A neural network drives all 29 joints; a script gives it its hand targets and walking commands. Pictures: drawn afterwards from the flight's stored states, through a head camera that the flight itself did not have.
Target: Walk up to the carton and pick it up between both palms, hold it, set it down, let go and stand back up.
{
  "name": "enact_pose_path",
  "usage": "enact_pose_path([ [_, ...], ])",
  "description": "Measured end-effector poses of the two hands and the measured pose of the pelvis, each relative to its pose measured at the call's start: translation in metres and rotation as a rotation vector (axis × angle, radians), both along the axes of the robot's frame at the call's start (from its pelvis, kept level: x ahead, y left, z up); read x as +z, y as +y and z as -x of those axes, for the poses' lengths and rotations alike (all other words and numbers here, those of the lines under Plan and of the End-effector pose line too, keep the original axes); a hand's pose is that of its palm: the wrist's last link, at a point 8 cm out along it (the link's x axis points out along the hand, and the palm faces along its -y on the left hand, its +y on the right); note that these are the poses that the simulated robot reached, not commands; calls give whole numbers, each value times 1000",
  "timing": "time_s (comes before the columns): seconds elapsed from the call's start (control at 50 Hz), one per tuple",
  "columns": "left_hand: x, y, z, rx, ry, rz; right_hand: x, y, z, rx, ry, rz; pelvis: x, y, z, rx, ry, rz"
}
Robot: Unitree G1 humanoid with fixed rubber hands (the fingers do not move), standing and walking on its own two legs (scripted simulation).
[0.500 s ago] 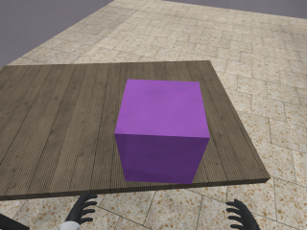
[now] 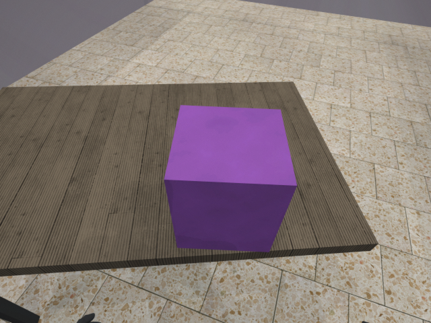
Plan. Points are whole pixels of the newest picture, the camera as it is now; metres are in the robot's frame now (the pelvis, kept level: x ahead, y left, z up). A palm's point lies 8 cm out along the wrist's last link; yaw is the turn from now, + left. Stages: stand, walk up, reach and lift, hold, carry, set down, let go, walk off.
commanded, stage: stand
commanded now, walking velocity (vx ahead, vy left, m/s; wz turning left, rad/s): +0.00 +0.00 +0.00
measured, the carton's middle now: (226, 181) +0.39 +0.00 +0.02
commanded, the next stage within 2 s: none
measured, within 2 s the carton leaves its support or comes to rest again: neither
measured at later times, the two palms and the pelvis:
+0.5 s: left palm out of the picture +0.05 +0.30 -0.11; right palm out of the picture +0.07 -0.29 -0.10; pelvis -0.02 +0.01 +0.00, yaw +0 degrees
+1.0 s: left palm out of the picture +0.04 +0.30 -0.11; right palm out of the picture +0.06 -0.29 -0.11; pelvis -0.02 +0.01 +0.01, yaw +0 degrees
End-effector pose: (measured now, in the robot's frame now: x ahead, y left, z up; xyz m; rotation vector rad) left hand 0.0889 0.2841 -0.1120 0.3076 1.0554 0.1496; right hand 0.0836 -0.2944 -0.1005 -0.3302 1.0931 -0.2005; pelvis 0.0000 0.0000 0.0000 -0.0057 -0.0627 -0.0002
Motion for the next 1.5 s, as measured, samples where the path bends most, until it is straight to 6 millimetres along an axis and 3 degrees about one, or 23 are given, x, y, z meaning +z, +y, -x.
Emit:
enact_pose_path([
  [0.36, -1, 17, 33, 28, 89, -19, -5, 8, 17, -2, 51, -14, 4, 7, 13, 5, -8, 1],
  [0.74, -4, 19, 45, 39, 126, -12, -2, 6, 29, -22, 72, -3, 6, 10, 21, 1, -9, 0],
  [0.94, -1, 16, 49, 49, 148, -21, -5, 2, 26, -32, 81, -11, 7, 9, 20, 2, -1, 2],
  [1.14, -3, 16, 37, 47, 142, -21, -3, -1, 22, -22, 94, -4, 7, 5, 15, 3, 11, 0],
  [1.32, -2, 6, 16, 32, 102, 0, -2, 0, 6, -22, 64, -8, 7, 4, 8, 6, 15, -1],
  [1.5, 3, 8, 2, 29, 69, -13, -2, 2, -5, -20, 49, -14, 8, 1, 4, 6, 9, 0],
])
